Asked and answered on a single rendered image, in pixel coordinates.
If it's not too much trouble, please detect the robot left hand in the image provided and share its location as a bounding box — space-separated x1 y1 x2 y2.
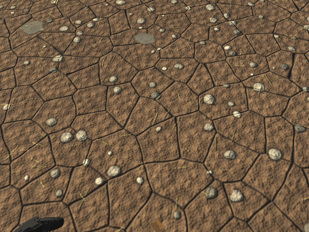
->
13 217 64 232

